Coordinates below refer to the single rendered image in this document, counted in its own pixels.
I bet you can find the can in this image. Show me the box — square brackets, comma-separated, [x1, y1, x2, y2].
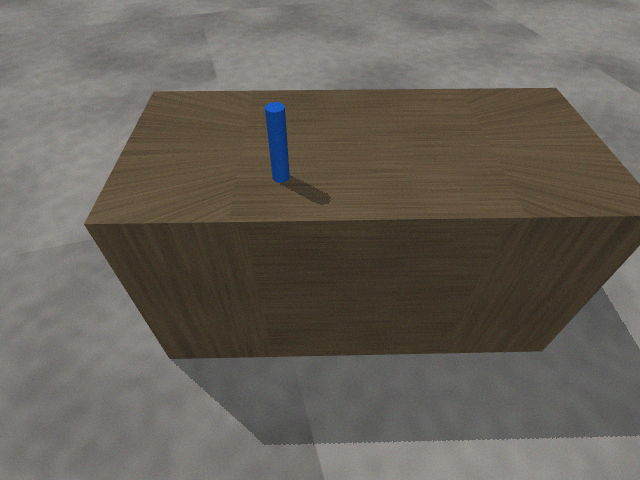
[265, 102, 290, 183]

